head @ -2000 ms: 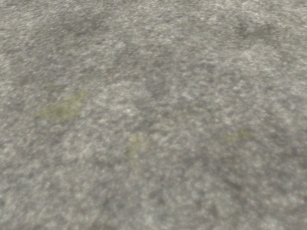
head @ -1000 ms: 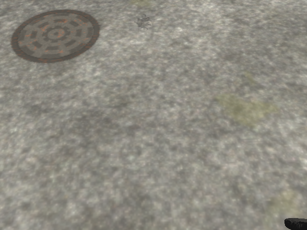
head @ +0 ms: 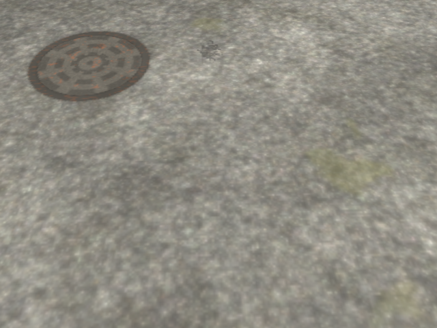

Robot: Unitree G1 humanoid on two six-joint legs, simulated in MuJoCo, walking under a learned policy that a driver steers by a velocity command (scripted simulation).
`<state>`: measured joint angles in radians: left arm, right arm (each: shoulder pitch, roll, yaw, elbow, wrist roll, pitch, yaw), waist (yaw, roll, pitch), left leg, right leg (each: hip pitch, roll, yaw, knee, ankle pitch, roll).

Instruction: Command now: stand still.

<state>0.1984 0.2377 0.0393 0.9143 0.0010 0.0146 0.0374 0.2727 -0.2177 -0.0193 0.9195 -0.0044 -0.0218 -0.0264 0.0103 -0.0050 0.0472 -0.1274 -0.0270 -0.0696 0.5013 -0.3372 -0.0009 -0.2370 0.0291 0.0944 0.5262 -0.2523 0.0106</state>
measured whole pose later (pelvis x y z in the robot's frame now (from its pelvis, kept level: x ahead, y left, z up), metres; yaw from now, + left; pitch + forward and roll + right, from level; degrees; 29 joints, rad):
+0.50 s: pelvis +0.03 -0.02 +0.00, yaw +0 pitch -1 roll +0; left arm 0.21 0.25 0.04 1.01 -0.03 -0.07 0.00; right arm 0.40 -0.24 -0.04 1.01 0.02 -0.05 -0.03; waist -0.03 0.02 0.00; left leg -0.07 0.01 -0.08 0.41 -0.33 0.00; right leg -0.33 0.00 -0.01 0.70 -0.40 -0.03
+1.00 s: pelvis +0.11 -0.06 +0.00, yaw +0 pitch -1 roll +0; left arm 0.22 0.23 0.01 1.04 0.00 -0.03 0.01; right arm 0.18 -0.23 -0.03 1.00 0.00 0.00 -0.04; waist 0.02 0.00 0.03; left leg -0.21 0.03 -0.03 0.48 -0.25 -0.03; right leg -0.11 0.06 -0.03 0.43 -0.30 -0.06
